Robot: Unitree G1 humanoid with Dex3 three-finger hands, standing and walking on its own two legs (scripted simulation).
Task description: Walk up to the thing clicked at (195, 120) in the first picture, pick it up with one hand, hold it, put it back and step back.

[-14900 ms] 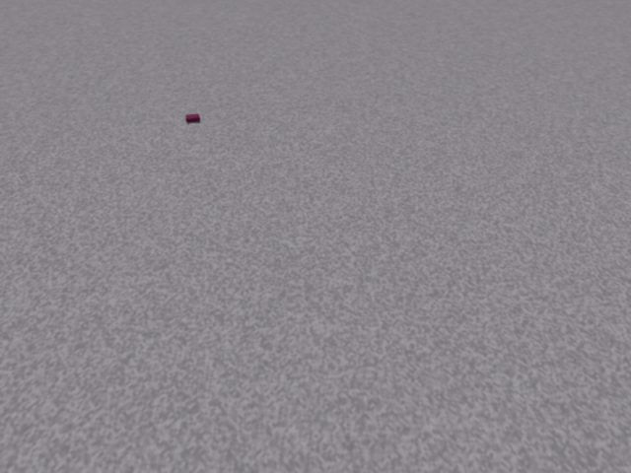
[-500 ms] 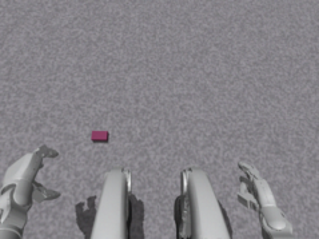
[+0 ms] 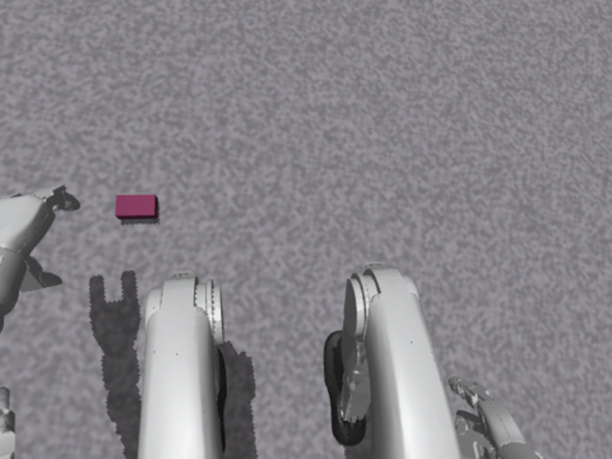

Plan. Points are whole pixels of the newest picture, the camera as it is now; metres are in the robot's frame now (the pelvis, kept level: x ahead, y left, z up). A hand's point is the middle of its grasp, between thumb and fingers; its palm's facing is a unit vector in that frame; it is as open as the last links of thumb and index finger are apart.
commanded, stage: rise first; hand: left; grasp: from above
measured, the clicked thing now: (137, 207) +0.49 +0.29 -0.36
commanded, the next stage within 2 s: none
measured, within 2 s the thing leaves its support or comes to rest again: neither
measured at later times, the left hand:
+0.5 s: hand (63, 231) +0.40 +0.34 -0.20, palm faces -0.48 -0.06 -0.87, open 11.3 cm
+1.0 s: hand (79, 222) +0.43 +0.33 -0.23, palm faces -0.48 -0.08 -0.88, open 11.7 cm
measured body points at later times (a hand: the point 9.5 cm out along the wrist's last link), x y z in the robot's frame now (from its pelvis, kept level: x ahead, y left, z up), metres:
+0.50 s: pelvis +0.01 +0.01 -0.04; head +0.24 +0.08 +0.34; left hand +0.43 +0.34 -0.15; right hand +0.12 -0.28 -0.15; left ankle +0.09 +0.13 -0.34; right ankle +0.11 -0.13 -0.34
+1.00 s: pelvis +0.02 +0.00 -0.06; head +0.26 +0.07 +0.32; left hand +0.45 +0.34 -0.18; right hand +0.10 -0.28 -0.17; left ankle +0.09 +0.13 -0.34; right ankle +0.11 -0.13 -0.34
